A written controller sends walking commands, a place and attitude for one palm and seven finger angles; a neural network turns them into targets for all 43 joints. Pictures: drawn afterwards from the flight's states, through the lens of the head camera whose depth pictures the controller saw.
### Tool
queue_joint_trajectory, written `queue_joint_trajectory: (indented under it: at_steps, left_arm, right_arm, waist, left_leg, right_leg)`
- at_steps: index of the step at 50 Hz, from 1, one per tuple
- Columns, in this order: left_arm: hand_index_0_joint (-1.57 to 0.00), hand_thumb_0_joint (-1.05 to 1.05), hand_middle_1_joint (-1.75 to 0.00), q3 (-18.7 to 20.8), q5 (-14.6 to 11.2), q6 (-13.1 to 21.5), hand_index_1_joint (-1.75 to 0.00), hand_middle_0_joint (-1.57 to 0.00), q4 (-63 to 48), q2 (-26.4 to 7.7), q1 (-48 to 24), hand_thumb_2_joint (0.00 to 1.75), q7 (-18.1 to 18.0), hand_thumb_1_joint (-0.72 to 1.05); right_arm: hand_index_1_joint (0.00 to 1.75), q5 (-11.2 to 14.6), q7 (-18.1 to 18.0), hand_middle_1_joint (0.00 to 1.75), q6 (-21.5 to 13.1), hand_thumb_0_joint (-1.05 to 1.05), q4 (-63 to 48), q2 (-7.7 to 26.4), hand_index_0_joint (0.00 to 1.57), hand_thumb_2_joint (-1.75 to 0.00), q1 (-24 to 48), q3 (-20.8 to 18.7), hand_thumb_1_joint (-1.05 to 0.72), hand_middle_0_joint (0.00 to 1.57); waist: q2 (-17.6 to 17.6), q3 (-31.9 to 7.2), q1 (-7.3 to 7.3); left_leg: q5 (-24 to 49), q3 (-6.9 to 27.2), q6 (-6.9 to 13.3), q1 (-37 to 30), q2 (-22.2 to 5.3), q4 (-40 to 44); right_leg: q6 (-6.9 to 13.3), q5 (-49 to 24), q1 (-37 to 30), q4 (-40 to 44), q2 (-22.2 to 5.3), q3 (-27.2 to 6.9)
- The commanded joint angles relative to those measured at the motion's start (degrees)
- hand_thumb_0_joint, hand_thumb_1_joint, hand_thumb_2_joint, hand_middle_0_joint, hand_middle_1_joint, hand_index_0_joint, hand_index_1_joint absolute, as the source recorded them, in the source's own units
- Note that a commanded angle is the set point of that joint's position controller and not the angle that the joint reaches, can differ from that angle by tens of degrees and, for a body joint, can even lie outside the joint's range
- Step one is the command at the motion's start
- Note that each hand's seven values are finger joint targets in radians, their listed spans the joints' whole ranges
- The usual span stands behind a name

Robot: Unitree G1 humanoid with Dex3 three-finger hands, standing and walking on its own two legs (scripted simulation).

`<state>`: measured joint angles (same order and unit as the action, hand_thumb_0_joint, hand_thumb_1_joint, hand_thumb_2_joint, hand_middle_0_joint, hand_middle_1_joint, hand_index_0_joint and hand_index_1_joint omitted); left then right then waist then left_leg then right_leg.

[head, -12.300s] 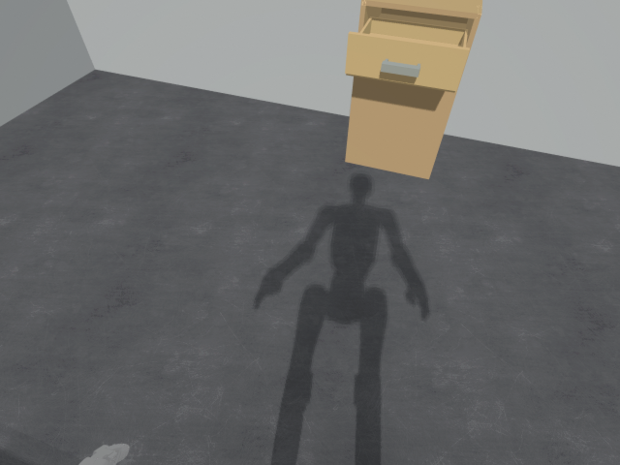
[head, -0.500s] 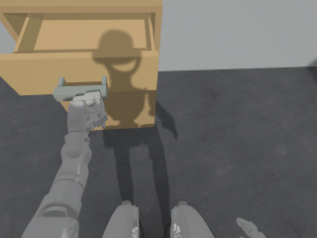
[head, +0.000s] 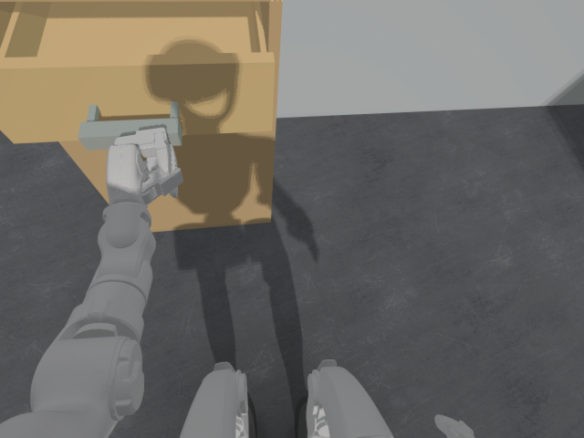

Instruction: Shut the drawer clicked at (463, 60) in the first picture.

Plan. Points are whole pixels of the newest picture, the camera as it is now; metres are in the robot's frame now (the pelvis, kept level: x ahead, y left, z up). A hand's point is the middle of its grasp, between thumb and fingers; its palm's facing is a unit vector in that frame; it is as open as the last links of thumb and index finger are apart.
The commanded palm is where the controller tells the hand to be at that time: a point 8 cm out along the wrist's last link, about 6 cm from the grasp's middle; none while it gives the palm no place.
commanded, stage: push the drawer shut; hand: left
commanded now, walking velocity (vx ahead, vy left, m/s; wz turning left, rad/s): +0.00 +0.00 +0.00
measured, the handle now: (133, 121) +0.55 +0.20 +0.04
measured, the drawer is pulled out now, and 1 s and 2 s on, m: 0.12 0.00 0.00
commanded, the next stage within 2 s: pull the fist back off the drawer in 1.40 s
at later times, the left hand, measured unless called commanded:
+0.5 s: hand (175, 125) +0.55 +0.15 +0.03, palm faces +0.07 -1.00 -0.04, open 3.4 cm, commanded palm +0.54 +0.19 +0.04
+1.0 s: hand (172, 101) +0.60 +0.15 +0.03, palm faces +0.07 -1.00 -0.03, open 3.3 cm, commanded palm +0.60 +0.17 +0.04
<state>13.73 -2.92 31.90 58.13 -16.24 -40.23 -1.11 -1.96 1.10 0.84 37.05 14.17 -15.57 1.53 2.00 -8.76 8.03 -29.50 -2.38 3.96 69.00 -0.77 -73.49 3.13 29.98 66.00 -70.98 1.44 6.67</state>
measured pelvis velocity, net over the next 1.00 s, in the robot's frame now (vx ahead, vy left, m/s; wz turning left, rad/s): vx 0.01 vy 0.01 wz -0.05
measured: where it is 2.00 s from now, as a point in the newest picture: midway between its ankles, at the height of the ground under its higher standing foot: outside the picture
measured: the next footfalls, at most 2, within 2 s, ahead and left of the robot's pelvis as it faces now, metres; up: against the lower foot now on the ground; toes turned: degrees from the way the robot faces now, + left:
none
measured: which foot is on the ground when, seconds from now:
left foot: down 0.00-1.00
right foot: down 0.00-1.00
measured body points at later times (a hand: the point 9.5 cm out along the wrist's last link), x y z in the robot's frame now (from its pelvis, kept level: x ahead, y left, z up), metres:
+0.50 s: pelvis +0.00 +0.00 -0.01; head +0.17 +0.02 +0.41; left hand +0.54 +0.20 +0.03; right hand +0.00 -0.26 -0.12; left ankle +0.04 +0.08 -0.62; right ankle +0.03 -0.09 -0.62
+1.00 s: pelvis +0.01 +0.01 -0.02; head +0.21 +0.04 +0.38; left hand +0.59 +0.21 +0.03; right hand -0.03 -0.24 -0.12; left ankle +0.04 +0.08 -0.62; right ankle +0.03 -0.09 -0.62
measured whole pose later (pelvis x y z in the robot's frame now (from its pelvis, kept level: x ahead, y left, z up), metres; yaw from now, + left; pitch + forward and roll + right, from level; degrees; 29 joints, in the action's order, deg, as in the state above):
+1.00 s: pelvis +0.01 +0.01 -0.02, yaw -3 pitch +33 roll -7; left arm 24.2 4.1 25.4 73.7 -32.8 -65.1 2.0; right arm -4.2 3.4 5.0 35.7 14.3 -21.6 4.4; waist 3.5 -7.3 15.8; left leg -31.5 -0.5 4.5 79.9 -2.6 -78.4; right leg 2.7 30.1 75.4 -72.5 3.4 8.3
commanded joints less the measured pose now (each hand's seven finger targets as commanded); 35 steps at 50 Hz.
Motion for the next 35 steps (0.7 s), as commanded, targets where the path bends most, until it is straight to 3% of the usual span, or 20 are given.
queue_joint_trajectory:
  at_steps: [1, 5, 6, 9, 12, 15, 16, 19, 20, 21, 22, 24, 29, 30, 32, 34, 35]
  left_arm:
    - [-1.40, 0.00, -1.60, 4.30, -1.13, 5.53, -1.60, -1.40, -12.12, -13.83, -32.89, 0.90, -0.47, 0.90]
    - [-1.40, 0.00, -1.60, 3.83, -0.80, 5.49, -1.60, -1.40, -10.20, -14.18, -37.18, 0.90, -0.03, 0.90]
    - [-1.40, 0.00, -1.60, 5.19, -0.56, 5.43, -1.60, -1.40, -9.33, -15.89, -37.59, 0.90, -0.17, 0.90]
    - [-1.40, 0.00, -1.60, 6.11, -0.17, 4.96, -1.60, -1.40, -7.70, -17.46, -39.66, 0.90, -0.28, 0.90]
    - [-1.40, 0.00, -1.60, 6.30, 0.49, 4.52, -1.60, -1.40, -6.51, -18.93, -41.96, 0.90, 0.10, 0.90]
    - [-1.40, 0.00, -1.60, 7.27, 0.63, 3.85, -1.60, -1.40, -4.44, -20.17, -42.88, 0.90, 0.39, 0.90]
    - [-1.40, 0.00, -1.60, 8.20, 1.04, 3.56, -1.60, -1.40, -4.03, -21.61, -42.73, 0.90, 0.54, 0.90]
    - [-1.40, 0.00, -1.60, 8.57, 1.12, 2.80, -1.60, -1.40, -3.80, -22.63, -44.81, 0.90, 1.07, 0.90]
    - [-1.40, 0.00, -1.60, 10.31, 1.05, 2.57, -1.60, -1.40, -2.71, -24.57, -44.10, 0.90, 1.23, 0.90]
    - [-1.40, 0.00, -1.60, 9.97, 1.29, 2.23, -1.60, -1.40, -2.52, -24.70, -44.13, 0.90, 1.47, 0.90]
    - [-1.40, 0.00, -1.60, 10.18, 1.40, 1.74, -1.60, -1.40, -1.40, -24.93, -44.11, 0.90, 1.52, 0.90]
    - [-1.40, 0.00, -1.60, 9.71, 1.35, 1.31, -1.60, -1.40, -2.36, -24.79, -46.56, 0.90, 1.72, 0.90]
    - [-1.40, 0.00, -1.60, 12.71, 2.02, 0.25, -1.60, -1.40, -1.95, -29.35, -47.57, 0.90, 1.75, 0.90]
    - [-1.40, 0.00, -1.60, 11.08, 2.34, 0.30, -1.60, -1.40, -2.10, -27.54, -48.40, 0.90, 1.96, 0.90]
    - [-1.40, 0.00, -1.60, 10.81, 2.59, -0.14, -1.60, -1.40, -1.77, -27.11, -48.94, 0.90, 1.84, 0.90]
    - [-1.40, 0.00, -1.60, 11.61, 2.85, -0.87, -1.60, -1.40, -0.06, -28.54, -49.35, 0.90, 1.79, 0.90]
    - [-1.40, 0.00, -1.60, 12.67, 2.81, -0.72, -1.60, -1.40, -1.11, -29.83, -50.93, 0.90, 1.68, 0.90]
  right_arm:
    - [0.30, -0.14, -0.77, 0.30, -0.68, 0.00, -3.33, 10.16, 0.20, -0.90, -7.76, -3.23, -0.90, 0.20]
    - [0.30, -0.31, -0.64, 0.30, -0.37, 0.00, -3.11, 10.34, 0.20, -0.90, -8.68, -3.13, -0.90, 0.20]
    - [0.30, -0.41, -0.61, 0.30, -0.19, 0.00, -2.88, 10.53, 0.20, -0.90, -9.11, -3.07, -0.90, 0.20]
    - [0.30, -0.62, -0.54, 0.30, 0.21, 0.00, -2.53, 10.77, 0.20, -0.90, -10.03, -2.94, -0.90, 0.20]
    - [0.30, -0.69, -0.29, 0.30, 0.60, 0.00, -2.47, 10.97, 0.20, -0.90, -10.78, -2.75, -0.90, 0.20]
    - [0.30, -0.90, -0.11, 0.30, 0.95, 0.00, -2.40, 11.23, 0.20, -0.90, -11.94, -2.71, -0.90, 0.20]
    - [0.30, -0.94, -0.11, 0.30, 1.20, 0.00, -2.42, 11.31, 0.20, -0.90, -12.36, -2.58, -0.90, 0.20]
    - [0.30, -0.98, 0.02, 0.30, 1.67, 0.00, -2.33, 11.28, 0.20, -0.90, -13.07, -2.48, -0.90, 0.20]
    - [0.30, -1.05, 0.02, 0.30, 1.78, 0.00, -2.45, 11.54, 0.20, -0.90, -13.68, -2.45, -0.90, 0.20]
    - [0.30, -0.97, 0.07, 0.30, 2.01, 0.00, -2.70, 11.52, 0.20, -0.90, -13.64, -2.24, -0.90, 0.20]
    - [0.30, -0.96, 0.08, 0.30, 2.31, 0.00, -2.49, 11.60, 0.20, -0.90, -14.03, -2.22, -0.90, 0.20]
    - [0.30, -1.06, 0.23, 0.30, 2.38, 0.00, -2.43, 11.54, 0.20, -0.90, -14.35, -2.17, -0.90, 0.20]
    - [0.30, -1.32, 0.27, 0.30, 3.11, 0.00, -2.55, 11.99, 0.20, -0.90, -15.84, -1.92, -0.90, 0.20]
    - [0.30, -1.40, 0.47, 0.30, 3.15, 0.00, -2.67, 11.86, 0.20, -0.90, -16.03, -1.93, -0.90, 0.20]
    - [0.30, -1.56, 0.75, 0.30, 3.45, 0.00, -2.38, 11.94, 0.20, -0.90, -16.34, -1.96, -0.90, 0.20]
    - [0.30, -1.59, 0.80, 0.30, 3.69, 0.00, -2.24, 12.11, 0.20, -0.90, -16.99, -1.83, -0.90, 0.20]
    - [0.30, -1.74, 0.72, 0.30, 3.68, 0.00, -2.26, 12.36, 0.20, -0.90, -17.41, -1.84, -0.90, 0.20]
  waist:
    - [5.16, -29.55, 2.58]
    - [5.67, -29.82, 4.03]
    - [5.83, -29.67, 3.67]
    - [5.55, -29.88, 4.45]
    - [7.82, -30.31, 4.89]
    - [6.85, -30.82, 5.70]
    - [6.87, -31.37, 5.34]
    - [8.18, -31.87, 6.10]
    - [7.12, -32.04, 5.78]
    - [8.47, -32.28, 5.64]
    - [7.34, -31.50, 6.05]
    - [8.57, -31.49, 6.84]
    - [9.85, -33.02, 6.62]
    - [11.58, -34.04, 6.95]
    - [12.41, -33.93, 7.38]
    - [10.28, -32.30, 7.92]
    - [10.78, -33.53, 8.12]
  left_leg:
    - [12.90, 7.32, -2.31, -22.46, -0.09, 8.48]
    - [12.80, 7.60, -1.98, -21.91, -0.19, 7.93]
    - [12.95, 7.50, -2.06, -21.48, -0.24, 7.76]
    - [13.17, 7.54, -1.87, -20.31, -0.32, 7.20]
    - [13.83, 7.72, -1.92, -20.59, -0.42, 6.77]
    - [14.44, 7.77, -1.58, -20.05, -0.51, 6.11]
    - [15.45, 7.46, -1.52, -19.19, -0.48, 5.67]
    - [16.45, 7.31, -1.45, -18.85, -0.66, 5.03]
    - [17.10, 7.45, -1.37, -18.46, -0.70, 4.86]
    - [17.68, 7.36, -1.46, -18.41, -0.69, 4.81]
    - [17.83, 7.70, -1.48, -18.38, -0.89, 5.01]
    - [17.70, 7.43, -1.29, -17.81, -1.00, 4.27]
    - [20.83, 7.85, -1.40, -18.70, -1.43, 3.76]
    - [22.24, 8.41, -1.54, -20.67, -1.44, 3.74]
    - [22.87, 8.71, -1.70, -21.84, -1.75, 3.41]
    - [22.05, 8.57, -1.46, -19.51, -1.77, 3.11]
    - [23.11, 8.94, -1.40, -20.52, -1.85, 2.99]
  right_leg:
    - [-1.69, -10.05, -9.25, 9.62, 0.84, -6.35]
    - [-1.69, -9.92, -8.17, 9.53, 0.93, -6.49]
    - [-1.66, -9.93, -8.28, 9.50, 0.96, -6.46]
    - [-1.75, -10.08, -8.28, 9.38, 1.07, -6.46]
    - [-1.63, -10.25, -7.30, 9.17, 1.24, -6.51]
    - [-1.64, -10.88, -7.51, 9.15, 1.50, -6.56]
    - [-1.66, -11.88, -8.50, 8.99, 1.54, -6.76]
    - [-1.75, -12.90, -8.54, 8.98, 1.57, -6.93]
    - [-1.69, -13.59, -9.17, 8.63, 1.73, -6.84]
    - [-1.64, -14.05, -9.13, 8.53, 1.72, -6.84]
    - [-1.69, -14.02, -8.66, 8.53, 1.79, -6.46]
    - [-1.84, -14.01, -8.22, 8.62, 1.74, -6.81]
    - [-1.78, -16.23, -8.09, 7.71, 1.87, -6.25]
    - [-1.66, -16.72, -6.40, 7.15, 1.95, -5.90]
    - [-1.74, -16.45, -4.73, 7.24, 2.00, -5.55]
    - [-1.83, -16.31, -5.59, 7.42, 2.10, -5.61]
    - [-1.80, -16.99, -5.28, 6.85, 2.14, -5.38]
